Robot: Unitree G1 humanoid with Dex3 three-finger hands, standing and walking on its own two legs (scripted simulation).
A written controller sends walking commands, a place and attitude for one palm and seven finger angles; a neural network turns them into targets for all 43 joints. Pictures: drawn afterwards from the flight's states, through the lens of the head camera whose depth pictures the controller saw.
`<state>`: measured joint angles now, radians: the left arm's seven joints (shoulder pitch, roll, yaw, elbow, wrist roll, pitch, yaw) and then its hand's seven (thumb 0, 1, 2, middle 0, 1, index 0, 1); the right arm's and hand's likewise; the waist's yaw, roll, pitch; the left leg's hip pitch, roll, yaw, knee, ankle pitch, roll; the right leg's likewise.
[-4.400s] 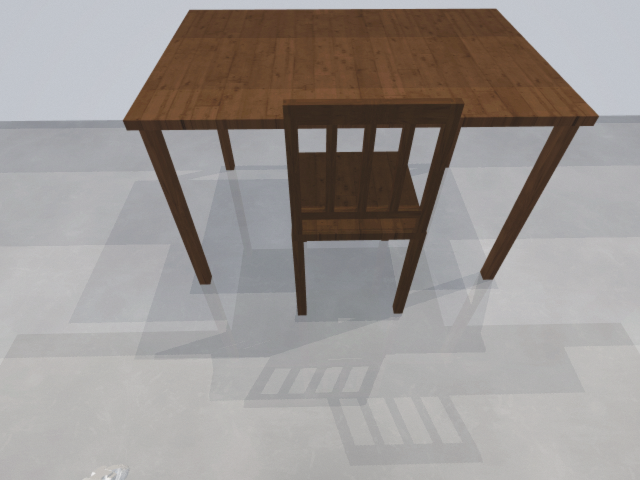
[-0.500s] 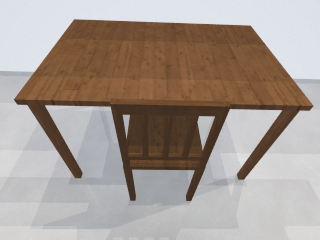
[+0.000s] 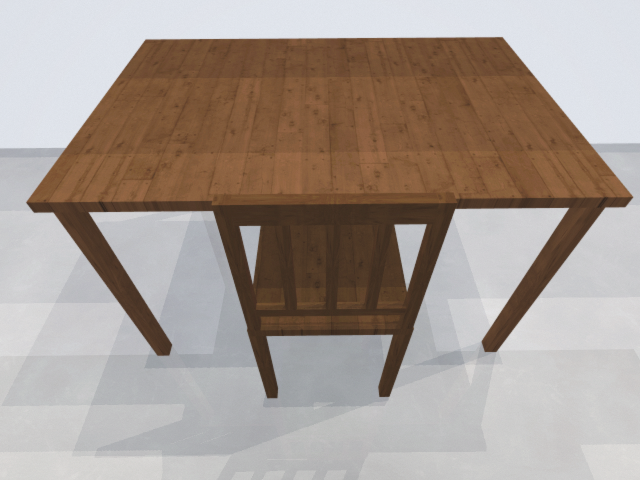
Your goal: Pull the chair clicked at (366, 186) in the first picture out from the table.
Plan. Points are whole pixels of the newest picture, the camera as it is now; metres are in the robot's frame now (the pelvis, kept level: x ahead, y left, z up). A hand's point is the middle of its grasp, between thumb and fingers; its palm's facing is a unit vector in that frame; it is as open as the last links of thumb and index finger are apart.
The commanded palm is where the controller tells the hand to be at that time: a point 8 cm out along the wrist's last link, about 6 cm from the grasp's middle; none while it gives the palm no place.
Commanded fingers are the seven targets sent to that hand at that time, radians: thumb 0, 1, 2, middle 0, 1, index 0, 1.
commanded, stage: look again from close up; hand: left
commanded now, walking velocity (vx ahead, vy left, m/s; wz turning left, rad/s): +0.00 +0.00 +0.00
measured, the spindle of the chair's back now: (332, 268) +0.50 +0.01 -0.11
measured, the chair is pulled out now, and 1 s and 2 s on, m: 0.00 0.00 0.00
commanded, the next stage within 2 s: shuffle to correct the standing spot in 0.54 s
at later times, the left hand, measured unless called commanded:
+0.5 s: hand out of the picture +0.01 +0.18 -0.17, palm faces +0.00 -0.98 -0.20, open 7.3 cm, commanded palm none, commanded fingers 0.00 0.90 0.90 -0.20 -0.30 -0.20 -0.30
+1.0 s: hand out of the picture -0.03 +0.16 -0.18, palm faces +0.09 -0.98 -0.19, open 7.4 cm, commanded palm none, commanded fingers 0.00 0.90 0.90 -0.20 -0.30 -0.20 -0.30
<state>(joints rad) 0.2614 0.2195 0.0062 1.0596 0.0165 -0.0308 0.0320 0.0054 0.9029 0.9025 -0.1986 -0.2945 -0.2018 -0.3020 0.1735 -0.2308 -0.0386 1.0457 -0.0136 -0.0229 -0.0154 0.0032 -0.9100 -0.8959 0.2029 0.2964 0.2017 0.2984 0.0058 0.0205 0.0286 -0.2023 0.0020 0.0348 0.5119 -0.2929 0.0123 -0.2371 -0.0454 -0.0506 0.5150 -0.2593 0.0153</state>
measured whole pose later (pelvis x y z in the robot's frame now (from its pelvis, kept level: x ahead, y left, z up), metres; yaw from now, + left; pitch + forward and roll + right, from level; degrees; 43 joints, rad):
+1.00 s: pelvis +0.01 -0.01 +0.00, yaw +2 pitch -1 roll +0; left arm 0.37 0.13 0.02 1.12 0.02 -0.02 0.02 0.00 0.90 0.90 -0.20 -0.29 -0.20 -0.30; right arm 0.34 -0.11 -0.02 1.15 -0.02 0.00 -0.02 0.00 -0.91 -0.90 0.20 0.30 0.20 0.30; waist 0.00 0.01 0.02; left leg -0.20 0.00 0.00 0.54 -0.32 0.01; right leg -0.22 -0.05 -0.08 0.55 -0.31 0.01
